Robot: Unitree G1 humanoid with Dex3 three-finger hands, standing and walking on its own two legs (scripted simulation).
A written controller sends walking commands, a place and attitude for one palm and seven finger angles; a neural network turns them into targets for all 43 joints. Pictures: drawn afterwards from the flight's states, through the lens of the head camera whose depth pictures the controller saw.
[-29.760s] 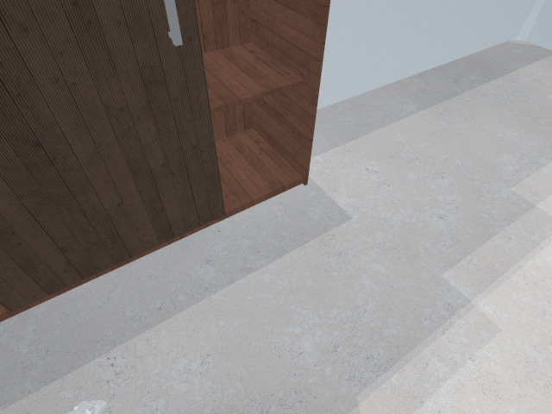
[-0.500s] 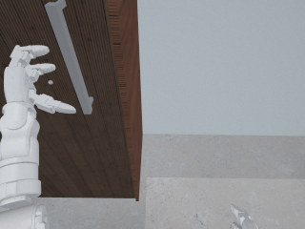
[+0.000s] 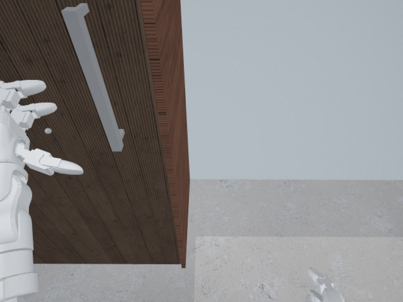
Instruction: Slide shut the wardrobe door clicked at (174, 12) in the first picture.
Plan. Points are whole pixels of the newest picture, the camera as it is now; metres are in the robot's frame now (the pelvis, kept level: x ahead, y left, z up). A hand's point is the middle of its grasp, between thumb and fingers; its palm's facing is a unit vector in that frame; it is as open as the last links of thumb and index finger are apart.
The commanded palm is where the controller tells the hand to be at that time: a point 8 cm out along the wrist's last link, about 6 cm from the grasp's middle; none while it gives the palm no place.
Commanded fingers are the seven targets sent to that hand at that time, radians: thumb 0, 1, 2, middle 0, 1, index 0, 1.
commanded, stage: slip the hand off the handle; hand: left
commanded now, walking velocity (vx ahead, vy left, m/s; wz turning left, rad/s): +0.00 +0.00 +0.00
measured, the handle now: (102, 88) +0.42 +0.24 +0.24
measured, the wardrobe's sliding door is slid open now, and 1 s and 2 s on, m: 0.00 0.00 0.00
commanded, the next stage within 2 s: draw the hand back to the body in 0.28 s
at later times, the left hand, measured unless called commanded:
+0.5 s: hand (37, 161) +0.25 +0.27 +0.22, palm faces +0.31 -0.95 -0.08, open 14.7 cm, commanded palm +0.20 +0.31 +0.22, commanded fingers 0.00 -0.55 0.20 -0.25 -1.15 -0.25 -1.15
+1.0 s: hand (29, 186) +0.21 +0.27 +0.20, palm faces +0.38 -0.90 -0.21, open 14.3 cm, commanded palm +0.16 +0.30 +0.20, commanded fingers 0.00 -0.15 0.39 -0.24 -0.92 -0.24 -0.92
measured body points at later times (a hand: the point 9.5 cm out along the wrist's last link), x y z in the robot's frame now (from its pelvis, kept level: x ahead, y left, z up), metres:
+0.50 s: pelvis -0.01 -0.01 +0.00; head -0.04 -0.02 +0.45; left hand +0.22 +0.32 +0.22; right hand +0.21 -0.20 -0.07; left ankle +0.00 +0.12 -0.73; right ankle +0.00 -0.12 -0.73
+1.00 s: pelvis -0.02 -0.01 +0.00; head -0.06 -0.02 +0.45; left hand +0.19 +0.32 +0.21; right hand +0.20 -0.21 -0.05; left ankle +0.00 +0.12 -0.73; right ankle +0.00 -0.12 -0.73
